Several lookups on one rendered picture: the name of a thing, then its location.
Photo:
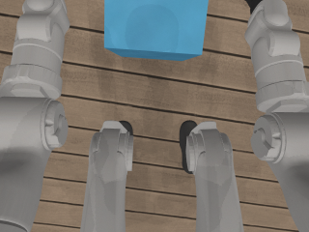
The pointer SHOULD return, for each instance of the left robot forearm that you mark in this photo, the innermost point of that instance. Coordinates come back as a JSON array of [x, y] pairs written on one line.
[[38, 51]]

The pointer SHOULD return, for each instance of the robot left shin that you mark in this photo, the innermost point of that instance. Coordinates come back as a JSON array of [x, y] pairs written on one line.
[[108, 124]]

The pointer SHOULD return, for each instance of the carton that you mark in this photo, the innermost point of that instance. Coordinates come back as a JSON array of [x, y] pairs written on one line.
[[155, 29]]

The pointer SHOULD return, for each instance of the right robot forearm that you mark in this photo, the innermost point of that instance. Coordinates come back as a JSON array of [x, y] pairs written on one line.
[[276, 59]]

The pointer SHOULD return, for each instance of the right robot upper arm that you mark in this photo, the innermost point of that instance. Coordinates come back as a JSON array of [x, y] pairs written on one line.
[[282, 140]]

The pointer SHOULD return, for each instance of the left robot upper arm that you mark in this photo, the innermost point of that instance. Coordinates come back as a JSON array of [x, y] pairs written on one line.
[[30, 128]]

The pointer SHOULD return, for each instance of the robot shin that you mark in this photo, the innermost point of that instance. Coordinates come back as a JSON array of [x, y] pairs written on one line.
[[108, 124], [211, 125]]

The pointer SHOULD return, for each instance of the robot right shin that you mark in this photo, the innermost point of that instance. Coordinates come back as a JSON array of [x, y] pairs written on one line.
[[211, 125]]

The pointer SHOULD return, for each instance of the robot right hand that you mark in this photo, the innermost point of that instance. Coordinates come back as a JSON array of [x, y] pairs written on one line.
[[253, 4]]

